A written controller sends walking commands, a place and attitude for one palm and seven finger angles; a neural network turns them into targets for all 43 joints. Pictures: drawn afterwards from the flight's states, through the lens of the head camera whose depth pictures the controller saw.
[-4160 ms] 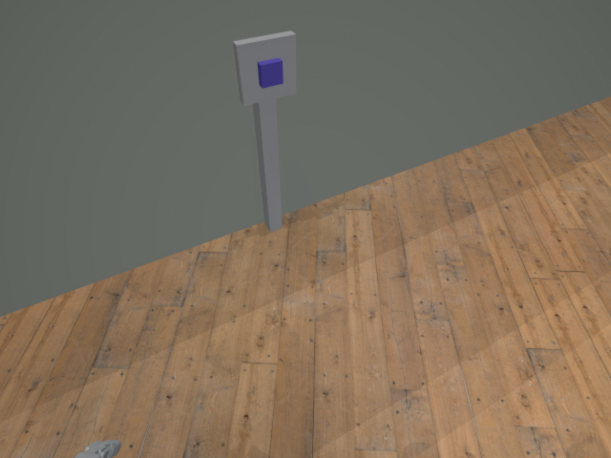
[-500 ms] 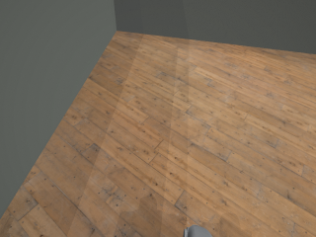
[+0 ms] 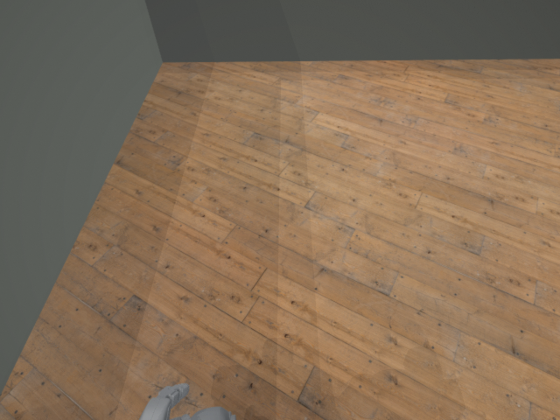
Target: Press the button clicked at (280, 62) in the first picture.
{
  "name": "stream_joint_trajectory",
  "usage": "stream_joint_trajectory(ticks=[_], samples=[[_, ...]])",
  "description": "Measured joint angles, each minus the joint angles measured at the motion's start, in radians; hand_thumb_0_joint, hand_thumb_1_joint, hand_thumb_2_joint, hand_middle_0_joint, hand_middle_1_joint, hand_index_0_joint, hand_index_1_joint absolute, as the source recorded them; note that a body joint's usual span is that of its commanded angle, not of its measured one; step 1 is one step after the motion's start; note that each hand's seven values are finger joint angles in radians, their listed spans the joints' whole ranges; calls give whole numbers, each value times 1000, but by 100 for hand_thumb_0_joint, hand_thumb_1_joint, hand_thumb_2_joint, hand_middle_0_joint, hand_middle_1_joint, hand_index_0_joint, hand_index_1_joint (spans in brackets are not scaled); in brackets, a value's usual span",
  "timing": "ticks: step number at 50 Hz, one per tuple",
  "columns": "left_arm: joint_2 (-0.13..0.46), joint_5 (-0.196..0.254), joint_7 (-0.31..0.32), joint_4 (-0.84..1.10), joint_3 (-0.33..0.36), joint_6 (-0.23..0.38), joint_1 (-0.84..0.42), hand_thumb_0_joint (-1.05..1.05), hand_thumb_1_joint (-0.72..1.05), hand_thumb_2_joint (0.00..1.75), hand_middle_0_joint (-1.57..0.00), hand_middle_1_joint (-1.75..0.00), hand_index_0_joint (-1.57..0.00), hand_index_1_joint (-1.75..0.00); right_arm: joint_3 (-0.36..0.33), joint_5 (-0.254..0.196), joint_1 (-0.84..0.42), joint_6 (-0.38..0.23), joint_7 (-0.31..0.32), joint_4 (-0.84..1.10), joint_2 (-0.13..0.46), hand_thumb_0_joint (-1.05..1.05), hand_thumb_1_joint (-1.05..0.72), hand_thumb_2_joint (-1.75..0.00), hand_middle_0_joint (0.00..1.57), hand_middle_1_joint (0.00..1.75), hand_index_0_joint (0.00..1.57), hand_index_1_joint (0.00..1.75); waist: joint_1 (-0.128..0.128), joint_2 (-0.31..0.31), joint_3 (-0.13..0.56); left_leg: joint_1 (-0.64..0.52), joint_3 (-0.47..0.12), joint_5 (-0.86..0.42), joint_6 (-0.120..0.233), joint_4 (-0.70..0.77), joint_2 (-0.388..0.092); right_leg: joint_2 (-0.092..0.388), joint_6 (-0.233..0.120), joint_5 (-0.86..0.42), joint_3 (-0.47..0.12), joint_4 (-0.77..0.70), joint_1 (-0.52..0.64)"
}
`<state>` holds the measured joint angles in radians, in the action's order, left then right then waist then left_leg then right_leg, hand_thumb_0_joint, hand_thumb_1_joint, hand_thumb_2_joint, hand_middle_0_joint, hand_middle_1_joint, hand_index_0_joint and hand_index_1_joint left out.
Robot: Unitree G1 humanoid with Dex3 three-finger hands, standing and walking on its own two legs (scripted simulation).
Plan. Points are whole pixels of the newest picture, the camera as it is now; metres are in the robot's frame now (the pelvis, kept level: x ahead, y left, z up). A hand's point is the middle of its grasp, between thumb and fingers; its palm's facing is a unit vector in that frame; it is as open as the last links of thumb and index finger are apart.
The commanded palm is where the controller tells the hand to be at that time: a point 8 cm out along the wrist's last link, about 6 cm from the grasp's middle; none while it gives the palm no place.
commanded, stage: turn to face it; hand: left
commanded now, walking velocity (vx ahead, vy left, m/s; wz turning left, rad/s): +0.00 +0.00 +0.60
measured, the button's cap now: out of the picture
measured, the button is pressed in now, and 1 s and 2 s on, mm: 0 0 0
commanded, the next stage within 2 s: none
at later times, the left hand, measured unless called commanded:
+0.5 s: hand out of the picture +0.01 +0.27 -0.16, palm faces +0.31 -0.91 -0.29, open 7.4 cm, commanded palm none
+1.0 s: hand out of the picture -0.07 +0.18 -0.16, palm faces +0.59 -0.77 -0.23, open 7.4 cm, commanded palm none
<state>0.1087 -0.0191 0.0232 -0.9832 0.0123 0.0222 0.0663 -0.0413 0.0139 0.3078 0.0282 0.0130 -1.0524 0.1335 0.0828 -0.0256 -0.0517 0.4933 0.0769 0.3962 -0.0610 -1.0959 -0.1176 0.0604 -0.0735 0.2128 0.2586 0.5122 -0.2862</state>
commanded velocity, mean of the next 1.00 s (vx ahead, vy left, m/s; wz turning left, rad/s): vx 0.00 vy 0.00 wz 0.60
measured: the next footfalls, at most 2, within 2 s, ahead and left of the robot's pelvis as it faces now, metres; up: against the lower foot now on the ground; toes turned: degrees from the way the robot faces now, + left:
left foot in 0.22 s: +0.08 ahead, +0.14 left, +0.00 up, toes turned +18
right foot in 0.66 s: +0.10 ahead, -0.11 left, +0.00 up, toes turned +20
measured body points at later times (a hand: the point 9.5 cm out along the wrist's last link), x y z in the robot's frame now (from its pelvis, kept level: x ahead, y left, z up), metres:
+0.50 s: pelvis +0.02 +0.03 +0.00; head +0.05 +0.05 +0.45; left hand +0.00 +0.31 -0.14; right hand +0.15 -0.20 -0.13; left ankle +0.04 +0.13 -0.73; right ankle +0.04 -0.13 -0.67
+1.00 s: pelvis +0.00 -0.01 +0.00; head +0.03 +0.02 +0.45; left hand -0.10 +0.22 -0.15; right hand +0.25 -0.17 -0.13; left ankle -0.07 +0.09 -0.71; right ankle +0.06 -0.13 -0.73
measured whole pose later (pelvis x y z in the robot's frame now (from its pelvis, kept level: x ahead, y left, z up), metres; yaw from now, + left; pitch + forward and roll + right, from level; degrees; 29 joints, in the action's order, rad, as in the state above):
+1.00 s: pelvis +0.00 -0.01 +0.00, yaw +37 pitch +0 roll +1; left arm 0.20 -0.03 0.01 -0.89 0.03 -0.02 0.24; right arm -0.08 0.01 0.12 0.08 -0.03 -0.91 0.26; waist -0.01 0.03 -0.10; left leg 0.36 0.08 0.43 -0.07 -0.77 -0.03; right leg 0.17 0.03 0.32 0.23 0.57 -0.22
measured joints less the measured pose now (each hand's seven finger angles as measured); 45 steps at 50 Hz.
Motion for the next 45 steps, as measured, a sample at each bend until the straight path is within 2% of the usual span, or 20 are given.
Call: stream_joint_trajectory(ticks=[4,9,10,11,12,14,16,18,23,28,30,32,33,34,36,39,41,45], samples=[[0,-3,5,24,18,-9,17,-1,91,90,-17,-29,-20,-30,-13,7,-45,14,-7,32,17,1,-92,-90,20,30,20,30,-23,13,11,-2,30,-8,-4,105,5,21,14,18,47,0,29],[47,-10,2,38,39,-32,53,-1,90,90,-18,-29,-21,-30,-27,7,-77,16,-21,78,51,1,-92,-90,19,30,20,30,-50,44,4,-89,66,-19,11,304,13,66,42,78,103,89,19],[59,-7,1,40,44,-38,65,-1,90,90,-18,-29,-20,-30,-28,8,-77,12,-23,92,61,1,-92,-90,19,30,20,30,-53,46,5,-120,68,-58,17,373,16,78,50,99,112,127,7],[71,-3,-2,42,50,-46,78,0,90,90,-18,-30,-20,-30,-31,10,-79,5,-24,105,70,1,-92,-90,19,30,20,30,-53,49,7,-123,60,-97,42,403,26,93,64,128,115,175,-16],[88,0,-4,43,58,-58,87,0,90,90,-19,-30,-20,-30,-32,13,-87,0,-23,114,72,1,-92,-90,19,30,20,30,-55,61,1,-107,58,-94,72,381,39,97,87,212,77,249,-52],[118,-2,-4,39,69,-81,100,0,90,90,-19,-30,-20,-30,-27,15,-97,-12,-18,128,75,1,-92,-90,19,30,20,30,-55,69,-11,-94,52,-79,109,373,55,66,113,305,-41,442,-139],[139,-4,-9,31,79,-87,109,0,91,90,-19,-30,-20,-29,-22,13,-98,-16,-11,134,77,1,-91,-90,19,30,20,30,-56,68,-17,-106,37,-100,117,419,72,40,128,266,-121,581,-201],[153,-3,-14,30,83,-85,121,0,91,90,-19,-30,-20,-29,-16,10,-96,-15,-8,131,79,1,-91,-90,20,30,20,30,-62,63,-16,-128,24,-139,115,484,91,31,139,206,-169,628,-227],[163,2,-12,38,81,-84,146,1,91,90,-19,-30,-20,-29,-12,6,-95,-8,-11,129,86,1,-90,-90,20,30,20,30,-70,34,-3,-163,-23,-207,120,598,120,23,157,179,-224,534,-195],[152,7,-7,53,72,-83,139,1,91,90,-19,-30,-20,-29,-19,7,-108,3,-20,132,90,1,-90,-90,20,30,21,30,-60,6,1,-156,-82,-234,104,617,137,2,157,222,-240,359,-114],[140,11,-6,65,64,-77,130,1,91,90,-19,-30,-20,-29,-24,7,-114,10,-22,132,96,1,-90,-90,20,30,21,30,-55,-6,1,-143,-110,-238,93,606,144,-13,151,219,-240,266,-71],[127,14,-7,82,55,-64,127,1,91,90,-19,-30,-20,-29,-31,4,-116,19,-25,134,103,1,-90,-90,20,30,21,30,-54,-15,5,-122,-139,-236,78,579,156,-25,142,156,-231,121,-8],[123,11,-7,95,50,-54,132,1,90,90,-19,-30,-20,-29,-36,1,-114,23,-28,138,108,1,-90,-90,20,30,21,30,-58,-14,12,-102,-148,-225,70,548,165,-22,124,109,-226,38,22],[110,5,-5,99,45,-47,130,1,90,90,-19,-30,-20,-29,-44,-1,-118,29,-28,136,116,1,-90,-90,20,30,21,30,-62,-26,8,-75,-157,-145,57,481,167,-24,105,84,-212,40,23],[89,1,-4,108,31,-44,137,0,90,90,-20,-30,-20,-29,-54,4,-120,44,-31,132,129,1,-90,-90,20,30,21,30,-65,-35,8,-9,-142,-10,40,277,172,-12,82,92,-180,54,32],[71,-3,-3,107,20,-45,155,0,90,90,-20,-30,-20,-30,-60,8,-130,52,-42,131,140,1,-90,-90,20,30,20,30,-65,-23,5,52,-94,-7,16,29,148,13,76,88,-146,22,65],[67,-6,-3,102,15,-44,159,0,90,90,-20,-30,-20,-30,-60,7,-135,50,-45,135,141,1,-91,-90,20,30,20,30,-60,-8,-5,49,-68,-13,-1,-10,125,32,76,82,-123,5,82],[69,-10,-8,97,9,-39,163,0,90,90,-20,-30,-20,-30,-54,3,-151,55,-48,134,138,1,-91,-90,19,30,20,30,-67,23,-26,-16,-35,18,-18,96,93,69,84,83,-77,3,92]])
